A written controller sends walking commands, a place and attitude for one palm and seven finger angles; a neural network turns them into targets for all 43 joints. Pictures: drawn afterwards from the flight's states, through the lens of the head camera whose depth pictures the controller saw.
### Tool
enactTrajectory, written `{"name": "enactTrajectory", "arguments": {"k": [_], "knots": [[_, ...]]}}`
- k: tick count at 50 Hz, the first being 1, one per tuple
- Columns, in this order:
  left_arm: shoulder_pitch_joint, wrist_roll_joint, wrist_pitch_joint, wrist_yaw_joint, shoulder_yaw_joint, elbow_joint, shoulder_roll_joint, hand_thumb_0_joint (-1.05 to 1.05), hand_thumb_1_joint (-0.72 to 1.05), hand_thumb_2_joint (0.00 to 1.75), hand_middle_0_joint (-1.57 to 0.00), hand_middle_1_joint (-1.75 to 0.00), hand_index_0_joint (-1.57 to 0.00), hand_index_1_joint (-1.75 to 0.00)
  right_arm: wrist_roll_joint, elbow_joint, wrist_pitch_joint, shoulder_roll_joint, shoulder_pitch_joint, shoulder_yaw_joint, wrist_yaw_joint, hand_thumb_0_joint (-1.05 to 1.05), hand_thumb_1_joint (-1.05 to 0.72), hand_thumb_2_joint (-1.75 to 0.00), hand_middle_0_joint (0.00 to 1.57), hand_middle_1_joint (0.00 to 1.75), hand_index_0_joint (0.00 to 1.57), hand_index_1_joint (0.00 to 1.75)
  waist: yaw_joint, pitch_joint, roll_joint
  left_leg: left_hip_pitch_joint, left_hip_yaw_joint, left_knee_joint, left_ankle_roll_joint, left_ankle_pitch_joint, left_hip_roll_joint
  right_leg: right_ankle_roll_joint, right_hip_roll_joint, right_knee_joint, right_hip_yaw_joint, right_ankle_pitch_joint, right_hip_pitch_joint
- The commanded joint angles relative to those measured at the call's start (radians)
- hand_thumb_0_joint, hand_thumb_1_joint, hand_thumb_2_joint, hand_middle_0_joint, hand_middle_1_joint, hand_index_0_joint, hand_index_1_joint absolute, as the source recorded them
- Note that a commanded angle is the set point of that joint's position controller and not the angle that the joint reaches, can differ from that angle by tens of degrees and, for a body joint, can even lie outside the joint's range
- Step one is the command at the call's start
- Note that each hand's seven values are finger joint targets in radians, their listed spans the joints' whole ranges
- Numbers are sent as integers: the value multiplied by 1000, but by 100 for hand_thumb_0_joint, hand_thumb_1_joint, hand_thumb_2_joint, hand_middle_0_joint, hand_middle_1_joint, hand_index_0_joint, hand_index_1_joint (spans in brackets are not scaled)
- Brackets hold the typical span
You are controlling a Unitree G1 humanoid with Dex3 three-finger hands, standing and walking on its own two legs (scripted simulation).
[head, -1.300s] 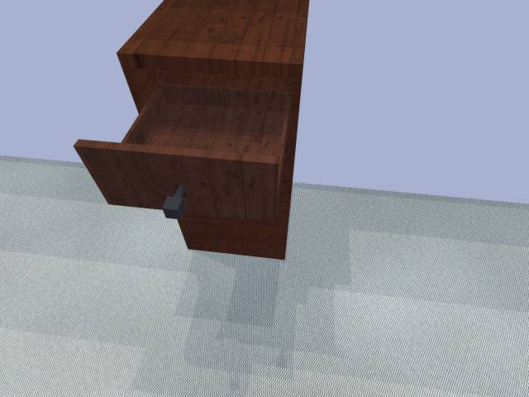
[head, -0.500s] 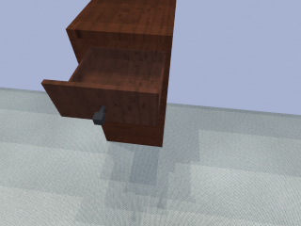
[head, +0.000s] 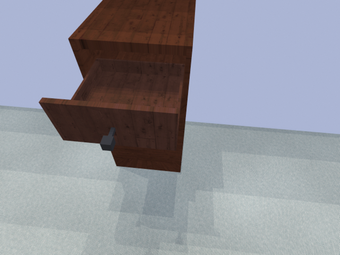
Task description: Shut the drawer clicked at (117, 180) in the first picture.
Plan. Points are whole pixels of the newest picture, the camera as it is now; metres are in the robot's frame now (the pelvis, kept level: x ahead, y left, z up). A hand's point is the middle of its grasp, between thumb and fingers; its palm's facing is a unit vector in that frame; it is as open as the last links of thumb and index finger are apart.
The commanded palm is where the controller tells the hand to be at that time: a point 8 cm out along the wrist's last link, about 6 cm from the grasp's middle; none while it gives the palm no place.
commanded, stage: come to a stop and stand still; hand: left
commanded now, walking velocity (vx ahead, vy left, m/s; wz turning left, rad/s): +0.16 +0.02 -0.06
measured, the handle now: (109, 138) +0.42 +0.21 -0.01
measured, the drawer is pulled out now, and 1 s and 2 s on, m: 0.28 0.28 0.28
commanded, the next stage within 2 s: look again from close up in 1.00 s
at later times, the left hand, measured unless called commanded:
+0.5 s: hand out of the picture +0.04 +0.19 -0.18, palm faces +0.04 -0.97 -0.24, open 7.4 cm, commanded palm none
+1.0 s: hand out of the picture -0.05 +0.22 -0.17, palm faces -0.01 -0.97 -0.23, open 7.4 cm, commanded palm none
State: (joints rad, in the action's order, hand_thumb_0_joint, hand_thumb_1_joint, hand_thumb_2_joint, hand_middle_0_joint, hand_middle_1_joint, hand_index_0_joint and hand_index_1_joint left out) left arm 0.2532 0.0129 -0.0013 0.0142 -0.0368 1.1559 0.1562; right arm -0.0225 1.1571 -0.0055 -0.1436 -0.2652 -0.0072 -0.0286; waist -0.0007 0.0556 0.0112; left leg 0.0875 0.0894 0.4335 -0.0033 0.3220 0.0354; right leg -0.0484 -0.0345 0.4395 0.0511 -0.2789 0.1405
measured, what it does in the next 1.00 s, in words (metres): shifts its weight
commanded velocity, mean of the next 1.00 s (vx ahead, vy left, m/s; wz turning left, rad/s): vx -0.02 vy -0.01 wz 0.00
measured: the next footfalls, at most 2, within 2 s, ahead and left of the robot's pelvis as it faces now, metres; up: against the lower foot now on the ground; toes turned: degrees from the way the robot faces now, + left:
none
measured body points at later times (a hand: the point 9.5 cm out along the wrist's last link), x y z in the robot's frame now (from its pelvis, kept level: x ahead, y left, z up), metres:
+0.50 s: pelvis +0.00 +0.01 +0.00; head +0.04 +0.00 +0.45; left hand +0.04 +0.24 -0.16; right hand +0.00 -0.21 -0.16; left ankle -0.05 +0.11 -0.73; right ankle -0.02 -0.09 -0.74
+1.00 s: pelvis -0.04 +0.04 +0.00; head -0.03 +0.03 +0.45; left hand -0.05 +0.28 -0.15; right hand -0.03 -0.19 -0.16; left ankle -0.01 +0.12 -0.74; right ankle -0.02 -0.09 -0.74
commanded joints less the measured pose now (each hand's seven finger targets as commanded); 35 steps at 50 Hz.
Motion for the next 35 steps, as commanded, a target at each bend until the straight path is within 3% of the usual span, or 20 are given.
{"name": "enactTrajectory", "arguments": {"k": [1,4,7,9,10,12,14,17,21,22,23,24,25,26,28,30,31,32,33,35], "knots": [[85,2,-16,12,-28,-28,117,0,90,90,-20,-30,-20,-30,7,-22,24,-75,-85,-23,-15,0,-90,-90,20,30,20,30,0,22,-7,48,-41,2,28,-192,61,-53,135,-29,-130,255,-3],[101,2,-17,15,-32,-33,91,0,90,90,-20,-30,-20,-30,8,-11,28,-66,-126,-31,-24,0,-90,-90,20,30,20,30,8,6,31,0,-49,23,38,-300,81,-54,114,45,-95,320,22],[82,2,-12,25,-27,-49,53,0,90,90,-20,-30,-20,-30,10,5,24,-61,-188,-33,-40,0,-90,-90,20,30,20,30,25,14,66,-83,-82,26,51,-673,129,-25,84,106,-39,390,87],[109,-4,-8,35,-28,-45,51,0,90,90,-20,-30,-20,-30,15,-4,19,-56,-176,-33,-51,0,-90,-90,20,30,20,30,10,5,59,-68,-69,49,35,-805,118,-16,96,69,-55,471,40],[123,-2,-9,39,-31,-44,61,0,90,90,-20,-30,-20,-30,19,-14,18,-51,-166,-36,-53,0,-90,-90,20,30,20,30,7,7,27,-54,-57,58,23,-823,102,-16,104,57,-63,590,17],[127,-3,-8,42,-39,-49,88,0,90,90,-20,-30,-20,-30,21,-29,13,-55,-156,-43,-55,0,-90,-90,20,30,20,30,8,-33,-12,-32,-47,57,10,-706,85,-19,133,58,-71,728,-38],[108,-2,-2,42,-34,-61,80,0,90,90,-20,-30,-20,-30,21,-33,6,-43,-146,-46,-51,0,-90,-90,20,30,20,30,13,-36,-22,-31,-47,24,11,-586,83,-15,140,44,-76,685,-21],[84,0,1,41,-30,-80,74,0,90,90,-20,-30,-20,-30,18,-38,5,-42,-146,-47,-48,0,-90,-90,20,30,20,30,15,-25,12,-34,-59,-8,21,-581,95,-7,124,19,-76,554,6],[69,1,-5,40,-35,-98,96,0,90,90,-20,-30,-20,-30,16,-51,11,-69,-140,-51,-46,0,-90,-90,20,30,20,30,16,-108,25,-82,-61,13,26,-679,98,-11,123,31,-70,604,-24],[180,6,-36,73,-20,-61,125,0,90,90,-20,-30,-20,-30,30,-136,24,-142,-7,-56,-19,0,-90,-90,20,30,20,30,-48,-153,-50,47,5,302,6,-572,105,63,183,-18,-133,924,-44],[184,11,-48,70,-29,-113,148,0,90,90,-20,-30,-20,-30,21,-197,30,-50,-8,-40,-5,0,-90,-90,20,30,20,30,-37,-151,-149,274,-46,354,21,30,12,-1,275,39,-250,1147,-208],[150,16,-55,66,-7,-124,128,0,90,90,-20,-30,-20,-30,22,-198,28,-41,10,-37,-3,0,-90,-90,20,30,20,30,-21,-145,-145,323,-83,362,19,138,27,-71,297,34,-232,1098,-187],[103,18,-55,60,-5,-155,125,0,90,90,-20,-30,-20,-30,21,-213,25,-26,6,-29,4,0,-90,-90,20,30,20,30,-14,-172,-53,291,-67,296,11,135,9,-107,286,36,-215,1027,-195],[79,16,-54,57,-4,-174,144,0,90,90,-20,-30,-20,-30,22,-207,24,-27,-17,-27,8,0,-90,-90,20,30,20,30,11,-171,-65,234,-54,219,9,85,1,-112,265,44,-196,920,-136],[16,0,-42,50,6,-193,147,0,90,90,-20,-30,-20,-30,18,-179,22,-61,-89,-28,7,0,-90,-90,20,30,20,30,53,-116,-43,75,-63,44,9,-98,2,-62,197,45,-152,487,37],[18,0,-22,41,12,-203,120,0,90,90,-20,-30,-20,-30,5,-194,31,-122,-70,-28,7,0,-90,-90,20,30,20,30,22,-15,69,126,-158,-15,49,-199,103,-5,107,7,-117,89,125],[16,5,-11,41,16,-205,113,0,90,90,-20,-30,-20,-30,3,-202,29,-135,-38,-24,7,0,-90,-90,20,30,20,30,12,68,89,208,-196,-55,64,-115,110,6,79,-1,-102,-35,132],[27,8,-6,36,21,-197,113,0,90,90,-20,-30,-20,-30,3,-210,27,-142,-15,-21,9,0,-90,-90,20,30,20,30,2,109,101,251,-213,-102,66,0,103,7,72,-6,-103,-79,136],[36,8,-5,30,24,-195,117,0,90,90,-20,-30,-20,-30,3,-219,26,-151,-5,-20,10,0,-90,-90,20,30,20,30,-1,134,70,284,-223,-139,64,108,94,7,70,-12,-107,-97,137],[52,10,-6,23,27,-194,120,0,90,90,-20,-30,-20,-30,-1,-222,28,-165,-5,-21,11,0,-90,-90,20,30,20,30,-4,118,66,280,-227,-171,63,157,87,5,76,-11,-108,-80,130]]}}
